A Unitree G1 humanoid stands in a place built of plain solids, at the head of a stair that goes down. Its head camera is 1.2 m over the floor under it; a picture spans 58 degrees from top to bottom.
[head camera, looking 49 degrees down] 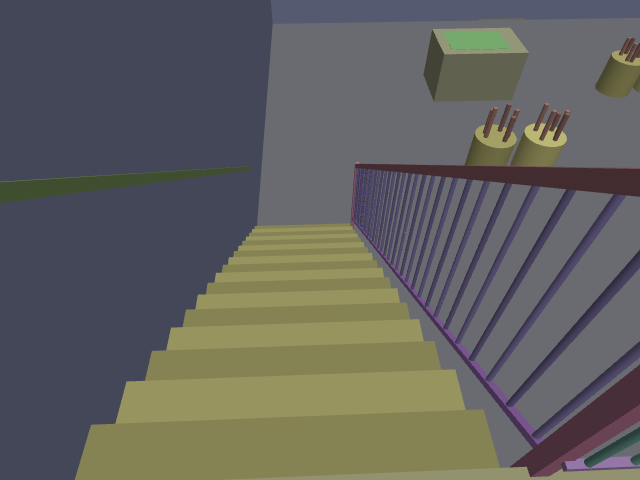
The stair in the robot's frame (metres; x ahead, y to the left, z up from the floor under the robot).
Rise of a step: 0.17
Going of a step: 0.21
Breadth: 1.21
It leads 2 degrees to the left of straight ahead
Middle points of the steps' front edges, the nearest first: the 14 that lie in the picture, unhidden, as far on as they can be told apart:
0.47 0.09 -0.16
0.67 0.10 -0.33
0.88 0.11 -0.50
1.08 0.12 -0.66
1.29 0.12 -0.83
1.49 0.13 -0.99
1.70 0.14 -1.16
1.90 0.15 -1.32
2.11 0.15 -1.49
2.31 0.16 -1.65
2.52 0.17 -1.82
2.72 0.18 -1.98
2.93 0.19 -2.15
3.13 0.19 -2.31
